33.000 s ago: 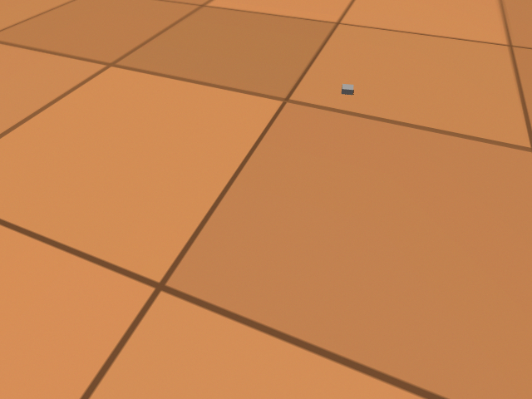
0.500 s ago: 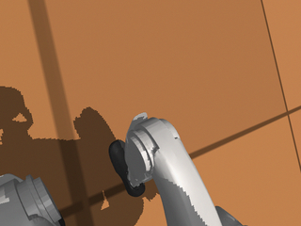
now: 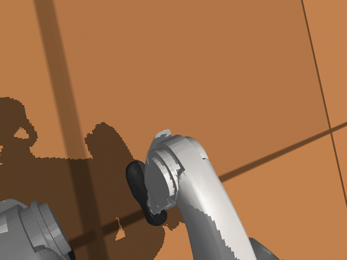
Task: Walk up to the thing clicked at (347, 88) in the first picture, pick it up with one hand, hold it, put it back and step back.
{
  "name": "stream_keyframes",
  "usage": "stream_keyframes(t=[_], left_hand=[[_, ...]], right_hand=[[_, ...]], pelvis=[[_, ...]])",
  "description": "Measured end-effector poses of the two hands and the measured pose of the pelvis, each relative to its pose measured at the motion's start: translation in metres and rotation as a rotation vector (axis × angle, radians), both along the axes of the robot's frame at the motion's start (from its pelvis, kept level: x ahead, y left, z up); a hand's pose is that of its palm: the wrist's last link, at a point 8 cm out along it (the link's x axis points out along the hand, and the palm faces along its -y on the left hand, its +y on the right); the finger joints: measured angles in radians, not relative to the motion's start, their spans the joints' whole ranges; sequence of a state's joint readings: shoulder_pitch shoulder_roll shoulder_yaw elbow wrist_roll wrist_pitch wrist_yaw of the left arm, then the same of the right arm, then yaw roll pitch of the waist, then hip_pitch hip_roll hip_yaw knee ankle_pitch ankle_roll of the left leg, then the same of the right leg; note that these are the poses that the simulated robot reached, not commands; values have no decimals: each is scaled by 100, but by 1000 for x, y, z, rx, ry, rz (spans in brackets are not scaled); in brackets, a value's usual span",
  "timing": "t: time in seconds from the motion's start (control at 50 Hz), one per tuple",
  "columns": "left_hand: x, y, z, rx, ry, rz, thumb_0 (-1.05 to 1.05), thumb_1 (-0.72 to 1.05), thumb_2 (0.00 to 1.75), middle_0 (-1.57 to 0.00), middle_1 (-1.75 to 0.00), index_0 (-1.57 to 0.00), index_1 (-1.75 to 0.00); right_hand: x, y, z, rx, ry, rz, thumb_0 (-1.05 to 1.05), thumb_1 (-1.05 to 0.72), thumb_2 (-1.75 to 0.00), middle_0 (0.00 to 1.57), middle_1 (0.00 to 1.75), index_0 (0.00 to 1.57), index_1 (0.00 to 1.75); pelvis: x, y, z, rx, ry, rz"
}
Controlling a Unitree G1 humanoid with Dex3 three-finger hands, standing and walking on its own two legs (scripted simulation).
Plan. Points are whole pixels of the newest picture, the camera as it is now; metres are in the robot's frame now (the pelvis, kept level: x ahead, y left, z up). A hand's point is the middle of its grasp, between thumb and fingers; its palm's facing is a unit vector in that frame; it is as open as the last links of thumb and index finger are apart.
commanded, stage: open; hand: left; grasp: from above
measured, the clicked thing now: out of the picture +0.49 +0.31 -0.30
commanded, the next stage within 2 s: withdraw in 0.08 s
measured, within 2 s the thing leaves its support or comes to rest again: neither
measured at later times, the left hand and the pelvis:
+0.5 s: hand out of the picture +0.52 +0.34 -0.18, palm faces -0.25 -0.09 -0.96, open 13.3 cm; pelvis +0.01 +0.00 +0.01, yaw +1 degrees
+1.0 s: hand out of the picture +0.46 +0.32 -0.13, palm faces -0.49 -0.11 -0.87, open 12.7 cm; pelvis -0.01 -0.02 +0.03, yaw +8 degrees
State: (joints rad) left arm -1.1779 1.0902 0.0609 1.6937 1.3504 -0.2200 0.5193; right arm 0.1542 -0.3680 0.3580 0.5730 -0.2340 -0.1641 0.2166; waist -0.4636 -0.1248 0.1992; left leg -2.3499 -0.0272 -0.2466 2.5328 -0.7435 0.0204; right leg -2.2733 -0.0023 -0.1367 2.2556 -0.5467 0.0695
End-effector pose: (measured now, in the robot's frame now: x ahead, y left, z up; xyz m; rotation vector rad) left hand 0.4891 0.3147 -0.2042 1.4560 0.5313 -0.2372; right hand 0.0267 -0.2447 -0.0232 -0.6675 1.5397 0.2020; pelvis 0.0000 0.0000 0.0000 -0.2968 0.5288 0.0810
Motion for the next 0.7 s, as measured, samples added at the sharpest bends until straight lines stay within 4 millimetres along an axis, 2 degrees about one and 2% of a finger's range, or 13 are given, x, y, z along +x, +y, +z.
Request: stream_keyframes(t=[0.26, 0.34, 0.44, 0.52, 0.62, 0.7], left_hand=[[-1, -1, 0, -3, 0, -3, 0, -35, 89, -23, -81, -20, -84], [7, 2, 11, -9, -60, 9, 0, -36, 88, -24, -84, -22, -86], [19, 17, 44, 25, -160, 73, 0, -38, 88, -24, -86, -22, -88], [26, 27, 89, 72, -225, 106, 0, -40, 90, -23, -88, -21, -90], [20, 33, 141, 107, -178, 137, 0, -39, 91, -22, -89, -20, -91], [7, 29, 167, 95, -73, 142, 0, -37, 91, -23, -89, -21, -91]], right_hand=[[-1, 0, -2, 5, -4, 9, 0, -89, -90, 20, 30, 21, 30], [-3, 0, 0, 4, -1, -5, 0, -90, -90, 20, 30, 21, 30], [-2, -5, 0, 17, -4, -43, 0, -91, -91, 20, 30, 21, 30], [9, -9, -4, 52, -28, -82, 0, -91, -91, 20, 30, 21, 30], [34, -16, -12, 89, -88, -123, 0, -91, -91, 20, 30, 21, 30], [55, -20, -13, 100, -136, -126, 0, -91, -91, 20, 30, 21, 30]], pelvis=[[-3, 0, 0, 2, -11, 0], [-2, 0, 0, 5, 0, 0], [3, -2, 3, 12, 31, 2], [9, -3, 8, 24, 78, 8], [10, -2, 22, 50, 103, 26], [5, -3, 37, 76, 98, 47]])
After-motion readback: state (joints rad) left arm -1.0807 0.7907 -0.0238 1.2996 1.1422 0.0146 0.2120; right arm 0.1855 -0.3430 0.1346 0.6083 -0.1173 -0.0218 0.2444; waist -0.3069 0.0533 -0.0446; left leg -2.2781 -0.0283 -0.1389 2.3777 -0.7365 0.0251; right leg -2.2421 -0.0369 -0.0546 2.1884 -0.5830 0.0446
